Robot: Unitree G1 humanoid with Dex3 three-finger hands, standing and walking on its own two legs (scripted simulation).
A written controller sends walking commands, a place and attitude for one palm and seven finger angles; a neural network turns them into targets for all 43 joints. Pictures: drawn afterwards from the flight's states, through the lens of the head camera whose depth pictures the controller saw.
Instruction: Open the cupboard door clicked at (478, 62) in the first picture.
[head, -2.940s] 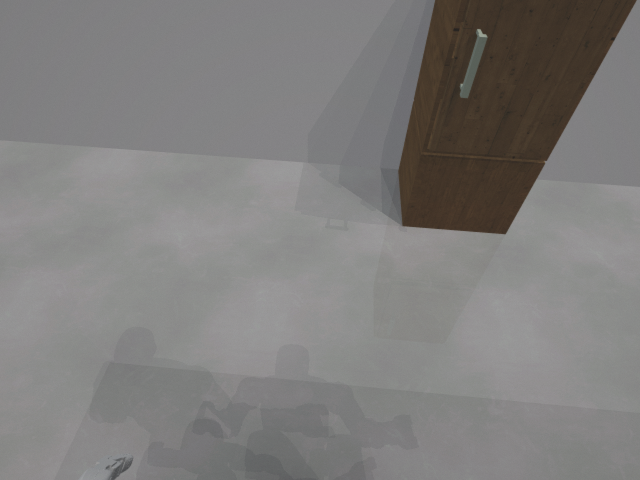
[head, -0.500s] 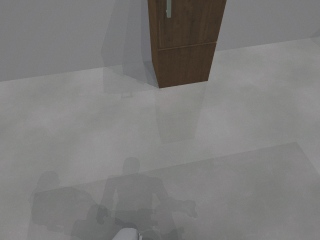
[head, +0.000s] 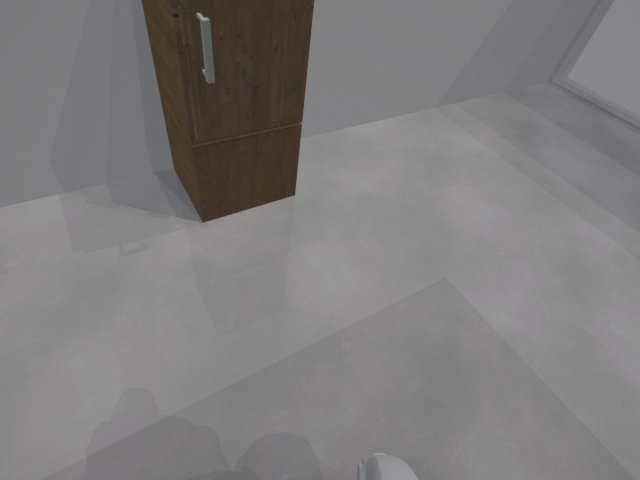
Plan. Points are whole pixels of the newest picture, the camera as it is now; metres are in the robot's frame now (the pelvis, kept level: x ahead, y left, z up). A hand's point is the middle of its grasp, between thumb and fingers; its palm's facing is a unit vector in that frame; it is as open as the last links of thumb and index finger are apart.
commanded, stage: walk to a spot facing it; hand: left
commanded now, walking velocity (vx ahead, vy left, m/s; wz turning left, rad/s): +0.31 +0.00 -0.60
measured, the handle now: (205, 48) +1.20 +0.41 -0.03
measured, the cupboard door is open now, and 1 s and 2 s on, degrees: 0 0 0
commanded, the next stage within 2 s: turn to face it in 1.26 s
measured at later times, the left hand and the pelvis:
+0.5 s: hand (274, 363) +0.34 +0.08 -0.18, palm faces -0.29 -0.94 -0.19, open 7.3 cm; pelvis +0.20 -0.07 -0.01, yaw -16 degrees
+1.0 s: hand (301, 264) +0.57 +0.06 -0.18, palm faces -0.41 -0.90 -0.14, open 7.4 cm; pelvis +0.44 -0.09 +0.00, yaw -27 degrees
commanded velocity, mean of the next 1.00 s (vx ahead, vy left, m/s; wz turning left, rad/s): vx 0.35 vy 0.00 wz -0.39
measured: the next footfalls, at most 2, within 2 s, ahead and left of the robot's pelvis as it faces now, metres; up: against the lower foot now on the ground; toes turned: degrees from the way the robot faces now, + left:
right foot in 0.30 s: +0.23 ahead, -0.17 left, +0.00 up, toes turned -20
left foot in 0.70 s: +0.46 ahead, +0.03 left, +0.00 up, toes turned -9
